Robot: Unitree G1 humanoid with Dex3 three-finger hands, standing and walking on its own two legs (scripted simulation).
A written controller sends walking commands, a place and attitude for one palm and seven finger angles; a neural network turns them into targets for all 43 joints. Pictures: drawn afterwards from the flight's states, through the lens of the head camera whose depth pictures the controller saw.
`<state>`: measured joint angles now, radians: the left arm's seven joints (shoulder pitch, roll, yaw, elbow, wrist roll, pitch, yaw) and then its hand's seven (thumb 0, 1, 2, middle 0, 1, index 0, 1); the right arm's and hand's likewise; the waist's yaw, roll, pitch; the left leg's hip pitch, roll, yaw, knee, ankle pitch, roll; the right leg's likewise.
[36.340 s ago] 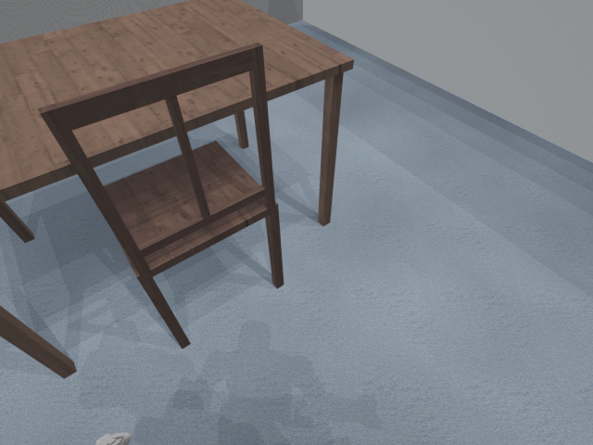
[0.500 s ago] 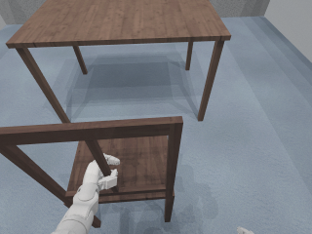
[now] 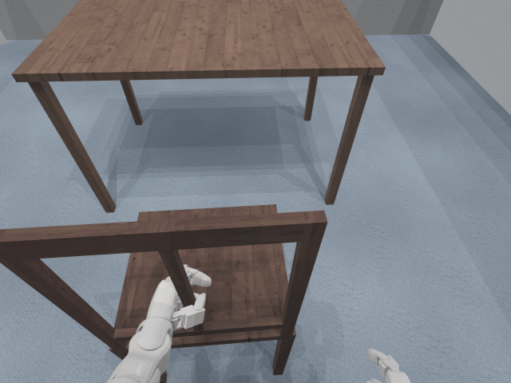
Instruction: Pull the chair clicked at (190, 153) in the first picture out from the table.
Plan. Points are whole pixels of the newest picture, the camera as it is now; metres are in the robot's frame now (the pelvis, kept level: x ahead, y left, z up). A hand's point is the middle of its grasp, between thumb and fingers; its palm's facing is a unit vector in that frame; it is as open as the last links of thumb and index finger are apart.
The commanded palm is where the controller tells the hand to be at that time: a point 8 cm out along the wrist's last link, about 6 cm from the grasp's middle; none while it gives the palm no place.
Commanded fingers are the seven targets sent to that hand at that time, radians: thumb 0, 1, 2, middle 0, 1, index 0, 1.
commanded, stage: stop walking, hand still on the chair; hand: left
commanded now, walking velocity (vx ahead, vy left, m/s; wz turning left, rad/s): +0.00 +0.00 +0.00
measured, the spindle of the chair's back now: (186, 295) +0.27 +0.14 -0.05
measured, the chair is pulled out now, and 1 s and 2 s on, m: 0.61 0.61 0.61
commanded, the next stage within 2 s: open the thumb and straighten the fingers in 0.08 s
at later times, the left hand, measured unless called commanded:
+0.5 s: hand (192, 302) +0.27 +0.13 -0.07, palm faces -0.04 -0.99 -0.16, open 10.1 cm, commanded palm +0.24 +0.18 -0.05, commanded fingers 0.00 -0.55 0.20 -0.32 -0.94 -0.32 -0.94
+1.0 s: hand (186, 300) +0.27 +0.14 -0.07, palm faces -0.03 -0.99 -0.15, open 17.3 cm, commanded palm +0.25 +0.20 -0.05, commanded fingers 0.00 -0.55 0.20 0.00 0.00 0.00 0.00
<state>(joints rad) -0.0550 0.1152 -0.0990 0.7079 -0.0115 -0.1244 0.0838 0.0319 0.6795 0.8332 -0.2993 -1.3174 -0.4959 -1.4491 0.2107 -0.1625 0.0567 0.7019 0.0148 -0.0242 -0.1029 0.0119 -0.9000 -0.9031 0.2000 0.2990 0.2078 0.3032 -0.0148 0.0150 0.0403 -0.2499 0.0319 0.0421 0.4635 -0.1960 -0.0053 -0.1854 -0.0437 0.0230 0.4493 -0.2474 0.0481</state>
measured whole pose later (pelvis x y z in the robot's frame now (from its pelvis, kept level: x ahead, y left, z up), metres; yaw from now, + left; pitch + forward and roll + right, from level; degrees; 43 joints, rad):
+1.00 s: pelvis +0.04 -0.02 -0.04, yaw +3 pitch +9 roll +0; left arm 0.21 0.21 -0.01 0.19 -0.07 0.09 -0.06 -0.01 -0.54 0.20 -0.03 -0.10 -0.03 -0.10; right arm 0.24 -0.26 0.01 0.55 0.03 -0.12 -0.08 0.01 -0.90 -0.90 0.20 0.30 0.21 0.30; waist -0.05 0.05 -0.10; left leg -0.57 0.03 -0.03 0.81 -0.40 -0.03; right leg -0.48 -0.04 -0.04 0.80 -0.48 0.03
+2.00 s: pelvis +0.01 -0.02 -0.06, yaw +4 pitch +10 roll -2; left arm 0.73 0.19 -0.04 -0.27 -0.12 0.00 -0.04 -0.02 -0.54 0.20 0.00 0.00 -0.01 0.00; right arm 0.26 -0.20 -0.01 0.50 0.04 -0.17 -0.12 0.02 -0.90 -0.90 0.20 0.30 0.21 0.30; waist -0.02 0.05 -0.16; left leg -0.72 0.04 -0.07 1.00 -0.45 -0.03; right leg -0.60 -0.04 -0.07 0.96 -0.53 0.02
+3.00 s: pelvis +0.05 -0.02 -0.01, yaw +3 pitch -3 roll +0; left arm 0.62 0.37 0.16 -0.39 -0.06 0.10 0.14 0.00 0.41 0.66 -0.19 -0.23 -0.24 -0.21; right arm 0.17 -0.21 0.06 0.63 0.02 -0.17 -0.13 0.02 -0.90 -0.90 0.20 0.30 0.21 0.30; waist 0.07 0.06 0.02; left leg -0.18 0.03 -0.02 0.53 -0.30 -0.03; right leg -0.07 -0.04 -0.04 0.50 -0.36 0.02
